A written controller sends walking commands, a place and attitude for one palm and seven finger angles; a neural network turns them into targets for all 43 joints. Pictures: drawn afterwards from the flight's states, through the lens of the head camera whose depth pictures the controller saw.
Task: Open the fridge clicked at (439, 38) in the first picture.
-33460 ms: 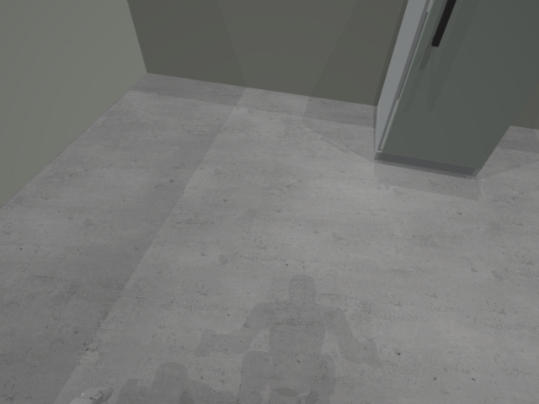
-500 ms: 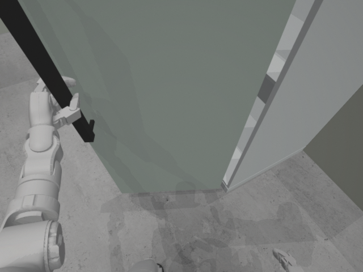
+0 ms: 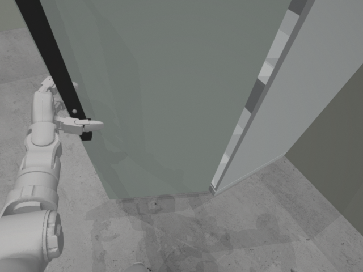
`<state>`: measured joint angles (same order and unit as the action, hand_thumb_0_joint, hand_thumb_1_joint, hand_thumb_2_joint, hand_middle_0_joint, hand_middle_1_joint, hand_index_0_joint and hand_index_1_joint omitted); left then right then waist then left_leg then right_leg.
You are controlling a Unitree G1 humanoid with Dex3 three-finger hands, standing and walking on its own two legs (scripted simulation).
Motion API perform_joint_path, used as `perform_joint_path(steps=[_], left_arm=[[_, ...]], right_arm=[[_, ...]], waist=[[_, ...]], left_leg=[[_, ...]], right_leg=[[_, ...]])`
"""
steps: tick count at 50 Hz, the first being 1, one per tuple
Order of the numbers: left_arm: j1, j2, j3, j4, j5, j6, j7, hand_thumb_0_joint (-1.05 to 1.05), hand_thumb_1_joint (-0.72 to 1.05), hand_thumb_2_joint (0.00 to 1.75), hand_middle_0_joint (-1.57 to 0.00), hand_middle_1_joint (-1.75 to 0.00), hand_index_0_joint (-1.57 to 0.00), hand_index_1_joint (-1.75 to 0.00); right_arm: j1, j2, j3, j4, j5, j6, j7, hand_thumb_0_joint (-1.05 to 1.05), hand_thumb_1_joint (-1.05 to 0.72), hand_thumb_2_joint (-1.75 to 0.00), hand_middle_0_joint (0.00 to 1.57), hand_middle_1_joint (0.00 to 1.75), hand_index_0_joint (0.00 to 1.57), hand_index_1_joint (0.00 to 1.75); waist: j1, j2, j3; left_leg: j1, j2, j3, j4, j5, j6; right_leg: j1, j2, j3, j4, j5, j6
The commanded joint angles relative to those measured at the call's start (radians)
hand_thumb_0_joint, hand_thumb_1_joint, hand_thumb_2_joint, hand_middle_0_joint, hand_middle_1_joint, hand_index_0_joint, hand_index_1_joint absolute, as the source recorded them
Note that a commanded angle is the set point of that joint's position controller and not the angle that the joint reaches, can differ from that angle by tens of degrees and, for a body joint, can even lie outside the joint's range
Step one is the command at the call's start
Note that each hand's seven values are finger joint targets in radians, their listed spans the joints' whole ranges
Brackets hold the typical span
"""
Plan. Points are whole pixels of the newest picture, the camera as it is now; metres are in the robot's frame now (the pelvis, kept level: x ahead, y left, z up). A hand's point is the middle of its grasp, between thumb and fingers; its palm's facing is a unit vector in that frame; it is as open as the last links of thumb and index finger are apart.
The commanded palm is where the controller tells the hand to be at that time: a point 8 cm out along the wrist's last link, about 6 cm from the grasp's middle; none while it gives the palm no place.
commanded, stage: loosen the grip on the handle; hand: left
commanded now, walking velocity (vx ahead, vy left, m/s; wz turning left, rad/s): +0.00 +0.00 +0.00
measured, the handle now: (56, 54) +0.49 +0.26 +0.20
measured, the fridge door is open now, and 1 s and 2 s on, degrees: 67 67 67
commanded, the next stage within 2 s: slip the hand off the handle in 0.20 s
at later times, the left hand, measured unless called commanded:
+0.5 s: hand (61, 114) +0.44 +0.28 +0.08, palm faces +0.35 -0.90 -0.25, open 14.4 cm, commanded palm +0.39 +0.32 +0.09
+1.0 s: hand (32, 122) +0.41 +0.33 +0.08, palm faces +0.33 -0.91 -0.23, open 14.6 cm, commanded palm +0.36 +0.36 +0.09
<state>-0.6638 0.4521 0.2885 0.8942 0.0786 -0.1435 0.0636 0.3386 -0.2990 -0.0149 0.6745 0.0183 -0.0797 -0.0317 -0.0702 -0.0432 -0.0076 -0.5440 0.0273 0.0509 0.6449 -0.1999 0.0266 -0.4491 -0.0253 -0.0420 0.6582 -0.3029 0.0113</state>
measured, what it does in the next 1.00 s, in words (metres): stands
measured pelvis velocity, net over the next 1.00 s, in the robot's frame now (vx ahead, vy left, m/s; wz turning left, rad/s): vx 0.05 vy -0.01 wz -0.01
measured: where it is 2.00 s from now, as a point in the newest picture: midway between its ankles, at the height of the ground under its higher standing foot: outside the picture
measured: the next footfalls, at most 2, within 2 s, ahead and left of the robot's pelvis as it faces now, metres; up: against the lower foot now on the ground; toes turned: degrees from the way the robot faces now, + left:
none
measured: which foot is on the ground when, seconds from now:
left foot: down 0.00-1.00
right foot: down 0.00-1.00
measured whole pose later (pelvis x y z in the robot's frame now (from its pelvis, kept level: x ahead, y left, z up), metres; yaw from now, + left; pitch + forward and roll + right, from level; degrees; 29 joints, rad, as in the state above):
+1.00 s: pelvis +0.05 -0.01 -0.01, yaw -1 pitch +11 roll -2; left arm -0.38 0.57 0.51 0.76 -0.08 -0.23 -0.22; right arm 0.34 -0.27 0.00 0.64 0.02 -0.05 -0.08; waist -0.02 0.01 -0.10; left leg -0.65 0.05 0.02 0.79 -0.33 0.01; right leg -0.52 0.01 -0.05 0.74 -0.40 0.00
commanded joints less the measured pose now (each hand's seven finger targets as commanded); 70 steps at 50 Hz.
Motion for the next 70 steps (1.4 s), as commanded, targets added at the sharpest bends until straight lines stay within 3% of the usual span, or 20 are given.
perform_joint_path(steps=[1, 3, 4, 6, 10, 14, 15, 20, 28, 31, 35, 37, 44, 48, 51, 54, 58, 59, 65, 70], left_arm=[[-0.362, 0.345, 0.151, -0.126, 0.012, -0.132, 0.044, 0.0, -0.55, 0.2, -0.32, -1.23, -0.32, -1.23], [-0.424, 0.297, 0.087, -0.226, -0.01, -0.18, 0.035, 0.0, -0.55, 0.2, -0.29, -1.2, -0.29, -1.2], [-0.479, 0.238, 0.03, -0.281, -0.01, -0.197, 0.026, 0.0, -0.55, 0.2, -0.28, -1.18, -0.28, -1.18], [-0.489, 0.234, 0.023, -0.303, -0.016, -0.207, 0.02, 0.0, -0.55, 0.2, -0.25, -1.15, -0.25, -1.15], [-0.41, 0.195, 0.02, -0.287, -0.051, -0.176, 0.014, 0.0, -0.55, 0.2, -0.25, -1.15, -0.25, -1.15], [-0.373, 0.221, 0.056, -0.306, -0.06, -0.154, 0.014, 0.0, -0.55, 0.2, -0.25, -1.15, -0.25, -1.15], [-0.227, 0.279, 0.133, -0.135, -0.049, -0.143, 0.008, 0.0, -0.55, 0.2, -0.25, -1.15, -0.25, -1.15], [-0.167, 0.34, 0.189, -0.301, -0.06, -0.173, -0.044, 0.0, -0.55, 0.2, -0.25, -1.15, -0.25, -1.15], [-0.071, 0.352, 0.214, -0.373, -0.12, -0.152, -0.138, 0.0, -0.55, 0.2, -0.25, -1.15, -0.25, -1.15], [-0.08, 0.365, 0.218, -0.367, -0.132, -0.142, -0.171, 0.0, -0.55, 0.2, -0.25, -1.15, -0.25, -1.15], [-0.119, 0.403, 0.228, -0.348, -0.133, -0.159, -0.208, 0.0, -0.55, 0.2, -0.25, -1.15, -0.25, -1.15], [-0.167, 0.406, 0.217, -0.411, -0.137, -0.183, -0.221, 0.0, -0.55, 0.2, -0.25, -1.15, -0.25, -1.15], [-0.046, 0.497, 0.316, -0.265, -0.158, -0.162, -0.26, 0.0, -0.55, 0.2, -0.25, -1.15, -0.25, -1.15], [0.088, 0.438, 0.291, -0.354, -0.177, -0.147, -0.281, 0.0, -0.55, 0.2, -0.25, -1.15, -0.25, -1.15], [0.121, 0.375, 0.26, -0.439, -0.194, -0.145, -0.271, 0.0, -0.55, 0.2, -0.25, -1.15, -0.25, -1.15], [0.219, 0.371, 0.307, -0.496, -0.222, -0.155, -0.242, 0.0, -0.55, 0.2, -0.25, -1.15, -0.25, -1.15], [0.248, 0.334, 0.275, -0.653, -0.216, -0.156, -0.207, 0.0, -0.55, 0.2, -0.25, -1.15, -0.25, -1.15], [0.268, 0.316, 0.264, -0.645, -0.213, -0.149, -0.198, 0.0, -0.55, 0.2, -0.25, -1.15, -0.25, -1.15], [0.294, 0.248, 0.203, -0.772, -0.212, -0.134, -0.167, 0.0, -0.55, 0.2, -0.25, -1.15, -0.25, -1.15], [0.383, 0.183, 0.15, -0.8, -0.216, -0.103, -0.158, 0.0, -0.55, 0.2, -0.25, -1.15, -0.25, -1.15]], right_arm=[[0.024, -0.159, -0.053, -0.064, -0.023, -0.06, -0.026, 0.0, -0.9, -0.9, 0.2, 0.3, 0.2, 0.3], [-0.002, -0.148, -0.031, -0.088, -0.025, -0.052, -0.027, 0.0, -0.9, -0.9, 0.2, 0.3, 0.2, 0.3], [-0.005, -0.14, -0.034, -0.094, -0.026, -0.062, -0.024, 0.0, -0.9, -0.9, 0.2, 0.3, 0.2, 0.3], [0.008, -0.143, -0.038, -0.081, -0.03, -0.069, -0.026, 0.0, -0.9, -0.9, 0.2, 0.3, 0.2, 0.3], [0.028, -0.138, -0.038, -0.072, -0.026, -0.069, -0.03, 0.0, -0.9, -0.9, 0.2, 0.3, 0.2, 0.3], [0.041, -0.131, -0.037, -0.058, -0.022, -0.063, -0.034, 0.0, -0.9, -0.9, 0.2, 0.3, 0.2, 0.3], [0.064, -0.135, -0.036, -0.04, -0.028, -0.05, -0.038, 0.0, -0.9, -0.9, 0.2, 0.3, 0.2, 0.3], [0.039, -0.118, -0.035, -0.097, -0.025, -0.023, -0.036, 0.0, -0.9, -0.9, 0.2, 0.3, 0.2, 0.3], [0.034, -0.122, -0.047, -0.112, -0.007, -0.009, -0.05, 0.0, -0.9, -0.9, 0.2, 0.3, 0.2, 0.3], [0.035, -0.129, -0.047, -0.107, -0.003, -0.008, -0.057, 0.0, -0.9, -0.9, 0.2, 0.3, 0.2, 0.3], [0.039, -0.13, -0.045, -0.097, -0.003, -0.01, -0.069, 0.0, -0.9, -0.9, 0.2, 0.3, 0.2, 0.3], [0.04, -0.128, -0.045, -0.104, -0.006, -0.018, -0.073, 0.0, -0.9, -0.9, 0.2, 0.3, 0.2, 0.3], [0.047, -0.141, -0.04, -0.106, -0.003, -0.01, -0.073, 0.0, -0.9, -0.9, 0.2, 0.3, 0.2, 0.3], [0.033, -0.134, -0.046, -0.15, 0.001, -0.013, -0.06, 0.0, -0.9, -0.9, 0.2, 0.3, 0.2, 0.3], [0.021, -0.131, -0.047, -0.166, 0.003, -0.016, -0.053, 0.0, -0.9, -0.9, 0.2, 0.3, 0.2, 0.3], [0.002, -0.129, -0.047, -0.172, 0.003, -0.025, -0.052, 0.0, -0.9, -0.9, 0.2, 0.3, 0.2, 0.3], [-0.036, -0.118, -0.042, -0.183, 0.0, -0.046, -0.052, 0.0, -0.9, -0.9, 0.2, 0.3, 0.2, 0.3], [-0.042, -0.117, -0.038, -0.179, 0.0, -0.05, -0.053, 0.0, -0.9, -0.9, 0.2, 0.3, 0.2, 0.3], [-0.095, -0.104, -0.025, -0.175, -0.003, -0.088, -0.073, 0.0, -0.9, -0.9, 0.2, 0.3, 0.2, 0.3], [-0.122, -0.097, -0.015, -0.173, 0.0, -0.12, -0.082, 0.0, -0.9, -0.9, 0.2, 0.3, 0.2, 0.3]], waist=[[0.022, 0.109, -0.289], [0.006, 0.118, -0.331], [-0.003, 0.172, -0.363], [-0.008, 0.211, -0.395], [-0.004, 0.156, -0.381], [0.001, 0.118, -0.37], [0.017, 0.032, -0.279], [0.068, 0.112, -0.395], [0.056, 0.12, -0.372], [0.037, 0.101, -0.344], [0.028, 0.135, -0.338], [0.024, 0.192, -0.385], [0.059, 0.122, -0.382], [0.091, 0.153, -0.418], [0.078, 0.145, -0.384], [0.09, 0.107, -0.362], [0.094, 0.186, -0.352], [0.086, 0.167, -0.315], [0.079, 0.19, -0.287], [0.089, 0.181, -0.253]], left_leg=[[0.258, 0.002, -0.133, -0.119, -0.341, -0.006], [0.248, -0.008, -0.12, -0.093, -0.298, 0.002], [0.284, -0.005, -0.12, -0.088, -0.288, 0.0], [0.327, 0.006, -0.143, -0.08, -0.261, -0.007], [0.321, 0.01, -0.139, -0.049, -0.128, -0.005], [0.3, 0.003, -0.109, -0.017, 0.002, 0.001], [0.204, -0.002, -0.098, -0.003, 0.008, 0.005], [0.219, -0.019, -0.052, 0.033, 0.144, 0.011], [0.207, -0.022, -0.034, 0.053, 0.187, 0.02], [0.2, -0.024, -0.037, 0.057, 0.168, 0.023], [0.196, -0.025, -0.042, 0.069, 0.153, 0.022], [0.24, -0.028, -0.047, 0.085, 0.188, 0.024], [0.172, -0.023, -0.055, 0.083, 0.168, 0.019], [0.203, -0.022, -0.053, 0.081, 0.219, 0.017], [0.214, -0.014, -0.065, 0.075, 0.199, 0.015], [0.201, -0.013, -0.071, 0.066, 0.177, 0.014], [0.221, -0.012, -0.086, 0.044, 0.123, 0.008], [0.213, -0.008, -0.093, 0.034, 0.086, 0.007], [0.226, -0.004, -0.122, -0.006, -0.045, -0.002], [0.224, -0.003, -0.136, -0.036, -0.109, -0.007]], right_leg=[[-0.148, 0.05, -0.01, -0.087, -0.133, -0.045], [-0.124, 0.049, -0.005, -0.075, -0.115, -0.038], [-0.142, 0.048, -0.001, -0.068, -0.104, -0.037], [-0.164, 0.053, -0.006, -0.05, -0.079, -0.042], [-0.135, 0.058, -0.01, -0.053, -0.005, -0.04], [-0.097, 0.059, -0.007, -0.057, 0.069, -0.034], [-0.09, 0.058, -0.007, -0.055, 0.075, -0.035], [-0.003, 0.054, 0.012, -0.022, 0.204, -0.035], [0.005, 0.06, 0.022, -0.027, 0.27, -0.026], [-0.021, 0.059, 0.021, -0.033, 0.259, -0.022], [-0.048, 0.057, 0.025, -0.027, 0.243, -0.022], [-0.061, 0.063, 0.023, -0.015, 0.246, -0.029], [-0.044, 0.061, 0.015, -0.004, 0.236, -0.024], [-0.027, 0.068, 0.007, 0.005, 0.253, -0.029], [-0.065, 0.075, -0.005, 0.003, 0.207, -0.028], [-0.056, 0.079, -0.009, 0.006, 0.185, -0.03], [-0.079, 0.078, -0.013, 0.009, 0.111, -0.034], [-0.097, 0.078, -0.017, 0.004, 0.08, -0.032], [-0.111, 0.073, -0.022, -0.005, 0.004, -0.034], [-0.097, 0.064, -0.024, -0.019, -0.017, -0.036]])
